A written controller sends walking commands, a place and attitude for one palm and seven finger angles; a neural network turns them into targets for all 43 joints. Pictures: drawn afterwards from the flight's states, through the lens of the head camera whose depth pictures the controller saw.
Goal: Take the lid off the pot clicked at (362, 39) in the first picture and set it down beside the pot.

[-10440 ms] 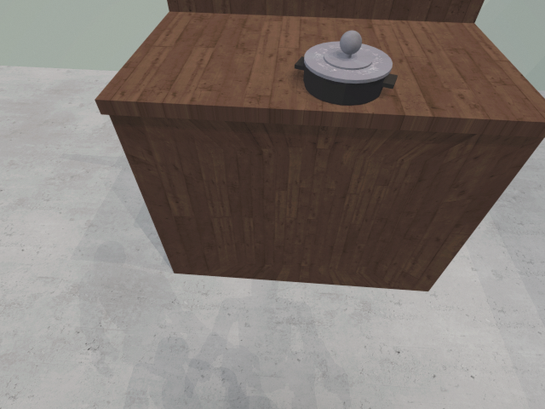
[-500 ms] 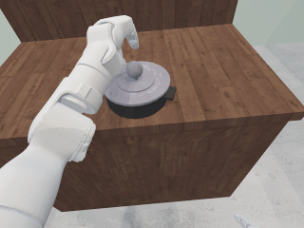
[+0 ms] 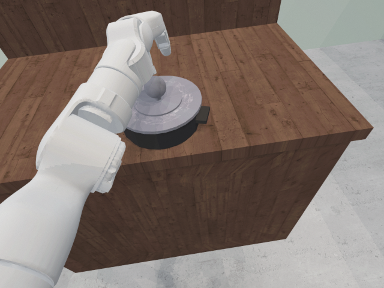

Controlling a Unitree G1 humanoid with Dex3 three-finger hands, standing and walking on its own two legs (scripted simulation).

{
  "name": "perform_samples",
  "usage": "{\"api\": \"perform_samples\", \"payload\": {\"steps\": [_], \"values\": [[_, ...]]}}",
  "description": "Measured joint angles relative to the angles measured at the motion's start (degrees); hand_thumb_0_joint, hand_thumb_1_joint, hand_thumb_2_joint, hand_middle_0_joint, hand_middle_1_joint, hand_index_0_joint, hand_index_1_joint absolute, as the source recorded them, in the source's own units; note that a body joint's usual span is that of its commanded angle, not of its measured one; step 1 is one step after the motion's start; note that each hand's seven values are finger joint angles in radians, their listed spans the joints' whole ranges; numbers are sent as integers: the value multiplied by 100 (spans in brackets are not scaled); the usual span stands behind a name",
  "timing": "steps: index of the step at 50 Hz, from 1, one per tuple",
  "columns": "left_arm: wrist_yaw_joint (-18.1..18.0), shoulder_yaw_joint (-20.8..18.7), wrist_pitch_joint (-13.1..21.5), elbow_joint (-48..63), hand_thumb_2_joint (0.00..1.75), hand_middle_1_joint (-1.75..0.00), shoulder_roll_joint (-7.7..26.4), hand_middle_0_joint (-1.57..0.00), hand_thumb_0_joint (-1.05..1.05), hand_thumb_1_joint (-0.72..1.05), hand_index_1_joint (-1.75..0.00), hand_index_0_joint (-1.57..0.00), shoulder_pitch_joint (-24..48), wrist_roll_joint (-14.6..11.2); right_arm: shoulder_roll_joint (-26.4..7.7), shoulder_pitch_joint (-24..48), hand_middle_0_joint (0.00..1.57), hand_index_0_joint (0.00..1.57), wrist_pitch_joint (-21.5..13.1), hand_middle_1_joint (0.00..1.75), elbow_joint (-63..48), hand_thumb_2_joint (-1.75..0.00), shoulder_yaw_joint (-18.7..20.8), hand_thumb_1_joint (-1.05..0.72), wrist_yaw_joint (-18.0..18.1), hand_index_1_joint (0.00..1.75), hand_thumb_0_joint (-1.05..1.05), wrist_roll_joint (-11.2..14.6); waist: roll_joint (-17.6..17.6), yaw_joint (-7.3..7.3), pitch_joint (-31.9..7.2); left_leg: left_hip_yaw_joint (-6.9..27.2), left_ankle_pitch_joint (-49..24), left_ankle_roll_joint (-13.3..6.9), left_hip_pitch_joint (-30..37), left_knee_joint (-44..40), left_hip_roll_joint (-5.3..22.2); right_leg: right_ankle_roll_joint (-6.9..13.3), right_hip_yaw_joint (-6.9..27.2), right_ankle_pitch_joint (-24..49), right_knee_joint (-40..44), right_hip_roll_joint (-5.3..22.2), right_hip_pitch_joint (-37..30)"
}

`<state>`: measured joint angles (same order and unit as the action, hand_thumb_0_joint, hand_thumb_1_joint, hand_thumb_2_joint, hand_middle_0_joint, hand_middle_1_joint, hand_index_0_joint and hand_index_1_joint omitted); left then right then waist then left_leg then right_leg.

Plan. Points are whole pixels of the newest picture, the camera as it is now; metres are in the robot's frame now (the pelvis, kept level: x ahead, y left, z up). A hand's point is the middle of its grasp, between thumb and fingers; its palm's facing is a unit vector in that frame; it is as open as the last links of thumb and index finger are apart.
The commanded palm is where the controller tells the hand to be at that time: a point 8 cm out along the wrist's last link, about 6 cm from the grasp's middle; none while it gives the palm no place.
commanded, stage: move the open hand above the knob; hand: left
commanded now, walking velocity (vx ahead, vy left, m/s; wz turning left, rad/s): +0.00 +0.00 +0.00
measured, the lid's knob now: (155, 87) +0.51 +0.07 +0.17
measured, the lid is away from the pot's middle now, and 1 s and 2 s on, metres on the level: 0.00 0.00 0.01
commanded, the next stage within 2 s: lower the open fingers around the knob in 0.28 s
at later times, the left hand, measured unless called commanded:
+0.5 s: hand (133, 68) +0.47 +0.09 +0.24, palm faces -0.27 -0.16 -0.95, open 10.2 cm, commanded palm +0.47 +0.09 +0.30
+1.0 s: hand (146, 81) +0.48 +0.08 +0.21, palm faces -0.36 -0.15 -0.92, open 10.2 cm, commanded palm +0.48 +0.09 +0.27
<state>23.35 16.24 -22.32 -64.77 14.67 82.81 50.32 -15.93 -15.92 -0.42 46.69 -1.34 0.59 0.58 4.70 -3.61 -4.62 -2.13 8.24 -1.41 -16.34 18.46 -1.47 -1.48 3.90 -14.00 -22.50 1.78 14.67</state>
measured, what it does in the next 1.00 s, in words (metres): stands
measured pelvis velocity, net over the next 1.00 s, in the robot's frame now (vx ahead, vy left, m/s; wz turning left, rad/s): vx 0.00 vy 0.01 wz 0.00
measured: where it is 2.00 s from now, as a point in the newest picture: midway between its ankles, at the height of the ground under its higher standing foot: outside the picture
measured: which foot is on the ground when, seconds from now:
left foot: down 0.00-1.00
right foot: down 0.00-1.00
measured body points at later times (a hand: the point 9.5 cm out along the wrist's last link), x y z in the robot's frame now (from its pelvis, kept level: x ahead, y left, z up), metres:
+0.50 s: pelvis +0.00 +0.00 +0.00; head +0.02 -0.03 +0.45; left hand +0.48 +0.10 +0.29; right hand +0.13 -0.25 -0.13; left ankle +0.01 +0.11 -0.75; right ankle -0.03 -0.14 -0.75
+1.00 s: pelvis +0.00 +0.01 +0.00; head +0.03 -0.02 +0.45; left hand +0.49 +0.08 +0.26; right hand +0.06 -0.25 -0.15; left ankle +0.01 +0.11 -0.75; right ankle -0.03 -0.14 -0.75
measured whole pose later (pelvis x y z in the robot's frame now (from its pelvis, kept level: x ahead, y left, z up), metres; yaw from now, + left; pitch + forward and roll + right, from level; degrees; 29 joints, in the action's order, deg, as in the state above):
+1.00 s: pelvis +0.00 +0.01 +0.00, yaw +0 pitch +7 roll +1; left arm 25.7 17.0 -22.1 -65.8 14.1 79.1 48.4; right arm -15.5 -16.7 -0.9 46.5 -0.7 0.9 -0.1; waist 3.8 -4.1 -4.6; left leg -2.1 9.2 -2.0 -17.2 19.6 -2.0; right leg -2.0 3.8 -14.4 -22.5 2.3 14.9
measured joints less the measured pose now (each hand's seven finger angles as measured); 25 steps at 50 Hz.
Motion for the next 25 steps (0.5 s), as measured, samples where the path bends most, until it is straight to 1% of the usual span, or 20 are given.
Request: {"api": "perform_samples", "payload": {"steps": [5,9,11,15,18,20,25], "values": [[-9,-62,60,236,169,-8,108,-87,0,-41,-9,-86,-199,21,-101,-218,20,20,-50,30,11,-90,116,-91,-26,30,1,-6,9,5,-34,-62,56,5,28,27,29,7,63,-26,-16,-28,-8],[9,-27,7,392,169,-8,158,-87,0,-41,-9,-86,-331,-10,-129,-204,20,20,-49,30,-31,-90,145,-91,-50,30,1,22,-23,25,-35,-77,92,8,49,62,41,15,77,-54,-47,-40,-27],[14,46,-10,473,169,-8,152,-87,0,-41,-9,-86,-377,3,-122,-154,20,20,-62,30,-65,-90,158,-91,-60,30,1,29,-41,45,-33,-64,108,11,43,93,40,18,63,-71,-69,-39,-31],[53,55,-14,615,169,-8,150,-87,0,-41,-9,-86,-460,-23,-86,30,19,20,-67,30,-148,-90,147,-91,-60,30,1,31,-73,87,-42,-36,125,11,40,131,35,21,35,-91,-91,-35,-46],[90,113,-70,520,169,-8,143,-87,0,-41,-9,-86,-417,-6,-49,227,20,20,-36,30,-194,-90,102,-91,-45,30,1,53,-103,104,-28,-5,126,11,42,148,25,20,3,-99,-100,-25,-64],[141,142,-79,556,169,-8,162,-87,0,-41,-9,-86,-432,-34,-28,327,20,20,-22,30,-251,-90,86,-91,-35,30,1,52,-106,120,-26,19,118,11,36,147,17,18,-21,-94,-85,-18,-75],[352,202,-141,382,169,-8,113,-87,0,-41,-9,-86,-311,-220,25,502,20,20,-1,30,-300,-90,37,-91,-5,30,1,44,-145,152,-23,89,94,-2,38,132,-18,5,-95,-85,-43,15,-119]]}}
